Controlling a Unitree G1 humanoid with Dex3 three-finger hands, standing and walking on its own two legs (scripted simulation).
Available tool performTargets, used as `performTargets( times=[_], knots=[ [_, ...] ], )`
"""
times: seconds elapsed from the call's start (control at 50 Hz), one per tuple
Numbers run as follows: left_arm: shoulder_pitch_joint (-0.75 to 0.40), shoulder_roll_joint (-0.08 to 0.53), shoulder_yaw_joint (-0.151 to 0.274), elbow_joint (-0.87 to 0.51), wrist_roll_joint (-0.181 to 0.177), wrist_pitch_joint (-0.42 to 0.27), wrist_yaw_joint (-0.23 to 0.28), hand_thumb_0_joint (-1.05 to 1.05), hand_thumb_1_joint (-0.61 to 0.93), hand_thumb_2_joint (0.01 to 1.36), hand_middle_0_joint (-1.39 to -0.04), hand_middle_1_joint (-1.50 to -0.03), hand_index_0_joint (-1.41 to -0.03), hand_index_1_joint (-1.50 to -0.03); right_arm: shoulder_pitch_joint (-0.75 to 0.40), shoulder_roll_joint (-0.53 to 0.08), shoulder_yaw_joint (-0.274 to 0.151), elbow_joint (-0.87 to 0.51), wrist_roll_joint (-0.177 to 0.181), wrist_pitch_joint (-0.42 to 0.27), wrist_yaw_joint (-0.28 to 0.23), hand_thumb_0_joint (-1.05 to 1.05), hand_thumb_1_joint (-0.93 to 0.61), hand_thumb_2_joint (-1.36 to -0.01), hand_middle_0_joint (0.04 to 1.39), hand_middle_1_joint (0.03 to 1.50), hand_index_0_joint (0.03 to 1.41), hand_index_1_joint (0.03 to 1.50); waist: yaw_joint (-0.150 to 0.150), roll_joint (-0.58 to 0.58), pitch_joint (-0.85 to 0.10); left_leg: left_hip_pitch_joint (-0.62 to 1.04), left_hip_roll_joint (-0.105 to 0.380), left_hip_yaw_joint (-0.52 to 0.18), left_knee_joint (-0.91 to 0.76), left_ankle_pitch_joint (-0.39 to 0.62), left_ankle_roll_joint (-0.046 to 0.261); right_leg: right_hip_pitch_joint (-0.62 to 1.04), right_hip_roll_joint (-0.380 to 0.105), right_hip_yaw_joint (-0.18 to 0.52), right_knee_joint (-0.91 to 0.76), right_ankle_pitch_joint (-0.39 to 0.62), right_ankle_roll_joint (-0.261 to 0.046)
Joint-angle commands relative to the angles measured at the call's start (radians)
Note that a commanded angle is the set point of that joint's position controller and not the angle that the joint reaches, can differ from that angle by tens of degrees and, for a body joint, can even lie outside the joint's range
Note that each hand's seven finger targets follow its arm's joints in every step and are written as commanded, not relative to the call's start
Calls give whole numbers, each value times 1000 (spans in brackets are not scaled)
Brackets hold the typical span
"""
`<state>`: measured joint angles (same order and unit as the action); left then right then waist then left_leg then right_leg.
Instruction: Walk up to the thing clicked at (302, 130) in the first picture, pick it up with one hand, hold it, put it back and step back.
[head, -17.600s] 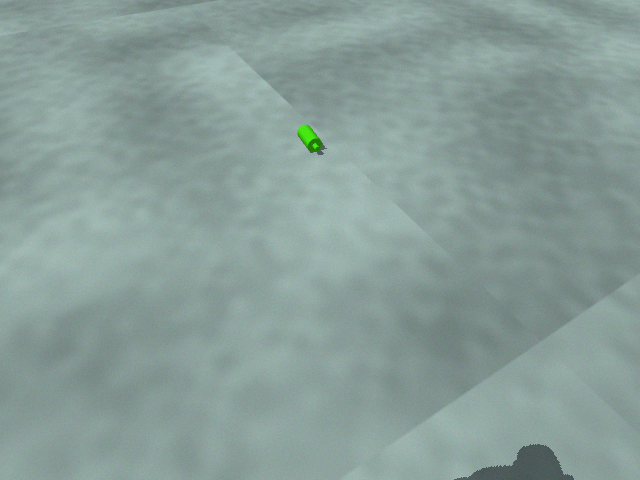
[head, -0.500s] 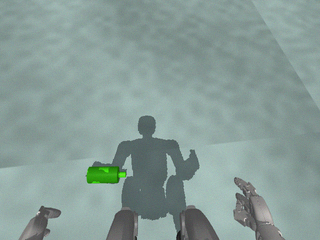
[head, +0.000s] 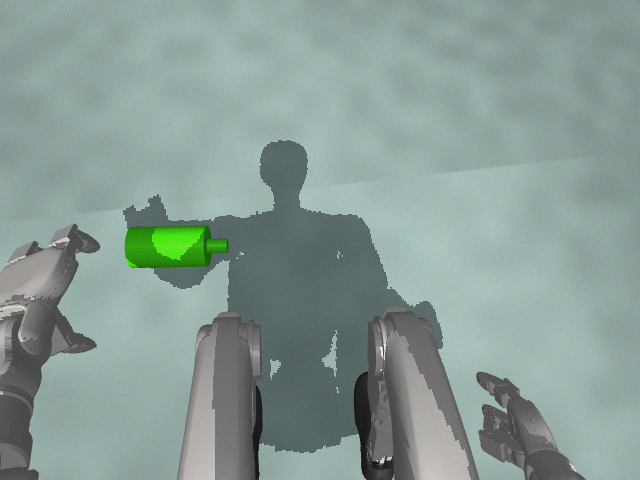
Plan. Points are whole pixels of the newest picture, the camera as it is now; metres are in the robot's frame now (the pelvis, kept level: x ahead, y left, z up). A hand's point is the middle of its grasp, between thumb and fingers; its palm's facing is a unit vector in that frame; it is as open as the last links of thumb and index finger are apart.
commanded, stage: rise first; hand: left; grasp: from above
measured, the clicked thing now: (180, 246) +0.48 +0.27 -0.40
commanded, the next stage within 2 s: approach in 1.30 s
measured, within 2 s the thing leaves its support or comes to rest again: neither
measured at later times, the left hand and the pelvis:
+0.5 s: hand (100, 271) +0.39 +0.34 -0.22, palm faces -0.47 -0.11 -0.88, open 14.1 cm; pelvis -0.01 +0.01 -0.08, yaw -3 degrees
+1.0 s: hand (114, 261) +0.42 +0.34 -0.26, palm faces -0.45 -0.04 -0.89, open 13.6 cm; pelvis -0.01 +0.01 -0.11, yaw -4 degrees
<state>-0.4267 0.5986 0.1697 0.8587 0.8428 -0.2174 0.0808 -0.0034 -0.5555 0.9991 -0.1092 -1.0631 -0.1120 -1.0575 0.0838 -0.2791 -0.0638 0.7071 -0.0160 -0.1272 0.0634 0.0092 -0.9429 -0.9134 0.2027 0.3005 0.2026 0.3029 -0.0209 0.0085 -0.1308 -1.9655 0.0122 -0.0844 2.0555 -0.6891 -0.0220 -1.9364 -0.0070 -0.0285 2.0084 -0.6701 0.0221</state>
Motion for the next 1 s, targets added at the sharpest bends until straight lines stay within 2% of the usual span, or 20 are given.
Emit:
performTargets(
  times=[0.0, 0.04, 0.06, 0.08, 0.12, 0.16, 0.18, 0.2, 0.26, 0.38, 0.4, 0.48, 0.54, 0.6, 0.62, 0.64, 0.66, 0.68, 0.78, 0.98],
  knots=[
    [-267, 368, 100, -97, 60, -56, 51, 0, -567, 1025, -79, -1050, -78, -1051, 167, -202, -70, -72, -6, -8, -9, 0, -920, -908, 201, 299, 200, 299, -12, 86, -676, 372, -17, 73, -204, 131, 54, 347, 29, -36, -226, 118, -44],
    [-240, 361, 100, 1, 81, -62, 64, 0, -554, 1031, -69, -1037, -68, -1038, 175, -202, -63, -49, -9, 8, -5, 0, -905, -903, 201, 299, 200, 299, -19, 70, -615, 325, -17, 58, -200, 68, 55, 281, 34, -50, -200, 60, -46],
    [-321, 367, 85, -64, 92, -80, 70, 0, -541, 1039, -56, -1030, -54, -1032, 166, -199, -60, -68, -12, 10, -3, 0, -884, -898, 200, 299, 200, 299, -25, 105, -624, 315, -18, 60, -191, 66, 55, 276, 33, -53, -185, 63, -47],
    [-278, 410, 117, 32, 111, -79, 80, 0, -537, 1043, -50, -1023, -46, -1027, 179, -202, -56, -42, -15, 21, -2, 0, -874, -896, 200, 300, 200, 300, -13, 89, -609, 288, -21, 57, -184, 51, 57, 278, 35, -54, -176, 46, -47],
    [-340, 404, 98, 6, 143, -97, 95, 0, -539, 1045, -49, -1009, -44, -1015, 180, -204, -51, -46, -20, 34, 2, 0, -872, -895, 200, 300, 200, 299, -23, 123, -603, 309, -18, 42, -180, 54, 52, 213, 36, -69, -144, 51, -53],
    [-312, 391, 93, 115, 164, -102, 108, 0, -540, 1044, -50, -996, -45, -1001, 182, -210, -44, -32, -27, 45, 7, 0, -877, -896, 200, 300, 200, 299, -42, 127, -551, 295, -16, 26, -167, 35, 53, 145, 37, -80, -116, 45, -54],
    [-422, 407, 77, 14, 179, -124, 120, 0, -535, 1037, -52, -995, -48, -999, 178, -210, -43, -42, -31, 45, 9, 0, -880, -897, 200, 300, 200, 300, -43, 173, -577, 305, -17, 28, -157, 46, 50, 139, 35, -81, -100, 58, -56],
    [-371, 424, 95, 119, 207, -120, 130, 0, -546, 1046, -53, -986, -46, -992, 192, -218, -41, -23, -34, 52, 12, 0, -885, -899, 200, 300, 200, 299, -45, 173, -570, 297, -19, 26, -146, 57, 48, 127, 36, -84, -85, 67, -58],
    [-437, 446, 92, 122, 238, -140, 164, 0, -542, 1040, -59, -961, -50, -970, 187, -222, -34, -21, -46, 65, 19, 0, -888, -899, 200, 299, 200, 299, -58, 185, -546, 269, -21, 21, -129, 17, 50, 81, 35, -91, -67, 38, -57],
    [-480, 466, 84, 216, 317, -145, 217, 0, -526, 1017, -77, -949, -69, -957, 204, -232, -29, 5, -68, 85, 29, 0, -895, -902, 200, 300, 200, 300, -75, 216, -568, 290, -25, 25, -73, 105, 41, 38, 33, -100, -17, 104, -60],
    [-487, 435, 65, 209, 318, -148, 221, 0, -507, 994, -88, -942, -83, -946, 199, -231, -30, 2, -72, 87, 34, 0, -897, -902, 200, 300, 200, 300, -79, 217, -554, 289, -24, 20, -73, 101, 40, 23, 30, -103, -9, 101, -59],
    [-528, 490, 85, 239, 366, -146, 243, 0, -476, 959, -103, -937, -104, -934, 213, -240, -33, 17, -85, 98, 40, 0, -899, -902, 200, 300, 200, 300, -78, 247, -607, 314, -24, 23, -36, 157, 38, 24, 30, -104, 19, 143, -59],
    [-564, 454, 52, 243, 378, -150, 252, 0, -435, 925, -138, -910, -140, -906, 208, -233, -33, 17, -92, 103, 46, 0, -899, -901, 200, 300, 200, 300, -98, 230, -595, 291, -28, 30, -10, 162, 42, 7, 34, -105, 24, 146, -59],
    [-560, 510, 86, 291, 402, -153, 268, 0, -421, 911, -163, -879, -161, -880, 212, -225, -17, 30, -103, 110, 50, 0, -901, -902, 200, 300, 200, 300, -101, 208, -581, 243, -32, 37, 17, 160, 49, 30, 35, -107, 34, 149, -56],
    [-611, 470, 48, 238, 402, -161, 269, 0, -411, 902, -161, -881, -163, -877, 196, -228, -24, 15, -103, 110, 51, 0, -899, -901, 200, 300, 200, 300, -100, 219, -592, 255, -32, 38, 15, 145, 47, 12, 34, -105, 34, 134, -57],
    [-580, 493, 72, 294, 415, -160, 273, 0, -425, 917, -158, -884, -157, -884, 207, -236, -25, 28, -107, 113, 51, 0, -900, -901, 200, 300, 200, 300, -110, 233, -581, 254, -29, 33, 16, 148, 46, -2, 35, -111, 47, 137, -56],
    [-605, 465, 42, 280, 409, -166, 273, 0, -393, 883, -174, -873, -178, -867, 195, -232, -21, 22, -109, 111, 54, 0, -901, -901, 200, 300, 200, 300, -113, 236, -570, 247, -31, 35, 24, 137, 47, -11, 34, -110, 46, 130, -55],
    [-579, 491, 67, 314, 420, -164, 277, 0, -415, 906, -163, -883, -163, -881, 209, -234, -17, 35, -113, 113, 53, 0, -901, -902, 200, 300, 200, 300, -116, 222, -569, 247, -29, 29, 26, 150, 47, -5, 35, -114, 52, 140, -54],
    [-602, 514, 71, 323, 450, -178, 303, 0, -408, 899, -181, -873, -179, -874, 208, -229, -10, 40, -124, 121, 55, 0, -903, -902, 200, 300, 200, 300, -121, 217, -597, 223, -36, 45, 65, 175, 53, 19, 42, -109, 59, 163, -54],
    [-636, 515, 68, 353, 452, -165, 342, 0, -447, 930, -130, -945, -137, -937, 187, -235, -1, 38, -137, 112, 61, 0, -902, -901, 200, 300, 200, 300, -122, 253, -574, 206, -31, 36, 73, 141, 50, -37, 43, -121, 92, 139, -54]
  ],
)
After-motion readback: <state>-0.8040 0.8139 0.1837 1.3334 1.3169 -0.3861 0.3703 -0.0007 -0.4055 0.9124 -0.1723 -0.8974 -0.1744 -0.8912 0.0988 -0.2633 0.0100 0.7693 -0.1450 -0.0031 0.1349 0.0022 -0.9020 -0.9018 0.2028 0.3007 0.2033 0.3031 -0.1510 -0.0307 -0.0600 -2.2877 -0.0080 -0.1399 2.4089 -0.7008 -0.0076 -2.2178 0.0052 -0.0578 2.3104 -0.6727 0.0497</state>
